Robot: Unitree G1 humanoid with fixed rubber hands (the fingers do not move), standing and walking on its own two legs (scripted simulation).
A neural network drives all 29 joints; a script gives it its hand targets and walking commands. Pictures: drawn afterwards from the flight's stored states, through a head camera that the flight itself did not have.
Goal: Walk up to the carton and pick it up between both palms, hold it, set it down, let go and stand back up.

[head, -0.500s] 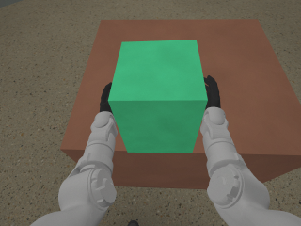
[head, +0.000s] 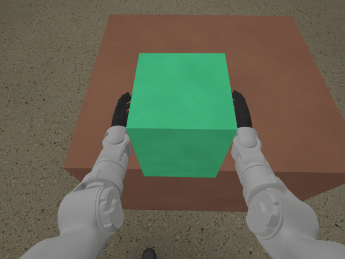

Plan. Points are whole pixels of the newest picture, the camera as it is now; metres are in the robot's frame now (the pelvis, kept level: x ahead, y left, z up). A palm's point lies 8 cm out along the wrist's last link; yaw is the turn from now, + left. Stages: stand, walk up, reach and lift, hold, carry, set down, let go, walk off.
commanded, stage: set down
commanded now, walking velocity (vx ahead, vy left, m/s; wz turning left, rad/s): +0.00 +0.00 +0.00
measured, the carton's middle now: (180, 120) +0.44 -0.01 +0.01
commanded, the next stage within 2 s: none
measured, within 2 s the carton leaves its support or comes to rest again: rests again in 0.06 s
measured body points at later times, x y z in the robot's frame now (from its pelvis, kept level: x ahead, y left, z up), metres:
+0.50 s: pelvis -0.03 +0.01 +0.00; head +0.05 +0.05 +0.44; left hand +0.40 +0.18 +0.01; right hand +0.39 -0.15 +0.04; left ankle +0.04 +0.14 -0.73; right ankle -0.06 -0.10 -0.73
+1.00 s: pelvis -0.05 +0.02 +0.00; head +0.02 +0.06 +0.44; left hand +0.30 +0.19 -0.04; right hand +0.29 -0.17 +0.00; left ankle +0.04 +0.14 -0.73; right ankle -0.06 -0.10 -0.73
